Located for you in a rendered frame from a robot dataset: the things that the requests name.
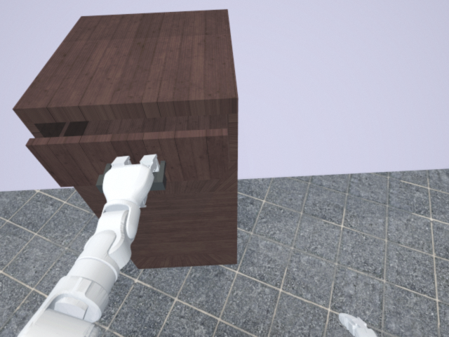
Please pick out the left robot upper arm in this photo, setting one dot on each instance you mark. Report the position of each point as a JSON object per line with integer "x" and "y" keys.
{"x": 57, "y": 324}

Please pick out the drawer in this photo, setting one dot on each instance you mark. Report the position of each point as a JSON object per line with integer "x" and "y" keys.
{"x": 194, "y": 148}

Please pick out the handle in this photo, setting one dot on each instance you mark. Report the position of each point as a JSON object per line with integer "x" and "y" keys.
{"x": 159, "y": 182}

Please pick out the left robot hand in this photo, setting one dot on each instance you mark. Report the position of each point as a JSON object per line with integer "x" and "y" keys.
{"x": 130, "y": 182}

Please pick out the right robot hand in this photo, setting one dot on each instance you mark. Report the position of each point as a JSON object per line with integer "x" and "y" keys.
{"x": 356, "y": 326}

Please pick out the cabinet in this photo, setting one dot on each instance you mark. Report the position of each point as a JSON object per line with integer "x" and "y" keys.
{"x": 149, "y": 65}

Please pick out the left robot forearm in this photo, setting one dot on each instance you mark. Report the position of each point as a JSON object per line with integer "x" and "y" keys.
{"x": 83, "y": 293}

